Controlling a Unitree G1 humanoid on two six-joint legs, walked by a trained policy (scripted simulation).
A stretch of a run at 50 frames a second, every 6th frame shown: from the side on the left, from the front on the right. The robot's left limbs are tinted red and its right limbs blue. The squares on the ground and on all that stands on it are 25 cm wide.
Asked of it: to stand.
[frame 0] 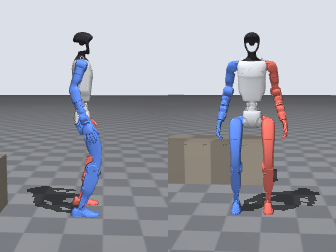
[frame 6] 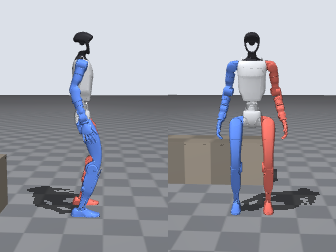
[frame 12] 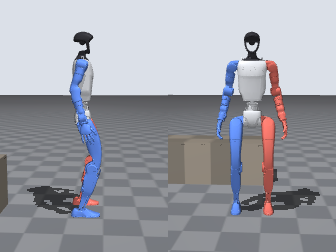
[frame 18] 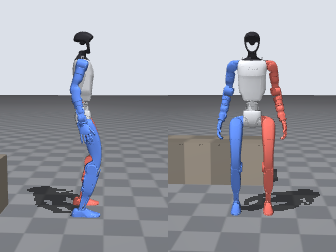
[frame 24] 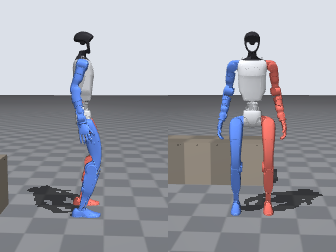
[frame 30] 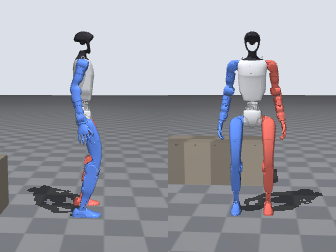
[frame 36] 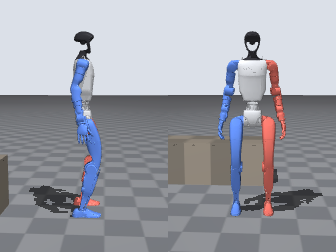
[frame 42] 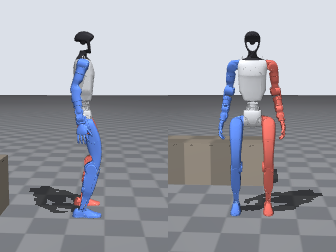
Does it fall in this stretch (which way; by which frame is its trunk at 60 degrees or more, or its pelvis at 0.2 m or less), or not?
no
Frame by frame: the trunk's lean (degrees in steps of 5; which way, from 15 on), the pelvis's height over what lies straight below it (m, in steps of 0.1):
0: 0, 0.8
6: 0, 0.8
12: 0, 0.8
18: 0, 0.8
24: 0, 0.8
30: 0, 0.8
36: 0, 0.8
42: 0, 0.8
